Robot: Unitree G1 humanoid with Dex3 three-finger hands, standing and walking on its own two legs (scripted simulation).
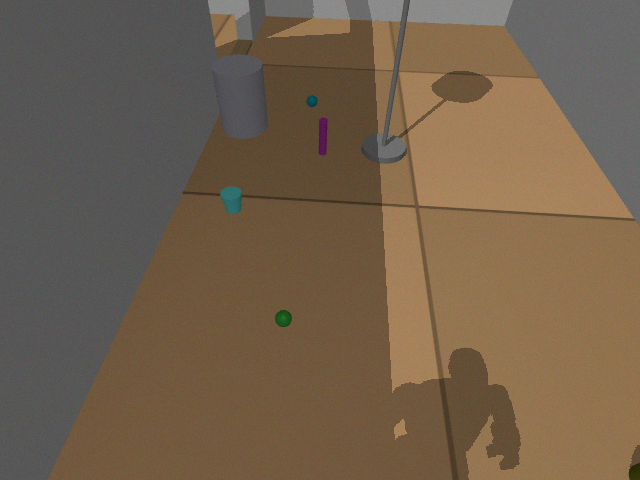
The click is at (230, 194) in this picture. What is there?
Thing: tapered cup
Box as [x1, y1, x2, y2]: [220, 186, 241, 213]
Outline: 226,187 220,193 221,198 227,211 230,213 236,213 240,210 241,206 240,190 237,187 233,186
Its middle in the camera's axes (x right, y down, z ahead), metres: -0.39 -0.17 +1.79
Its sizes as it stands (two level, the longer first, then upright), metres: 0.093 0.093 0.099
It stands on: the floor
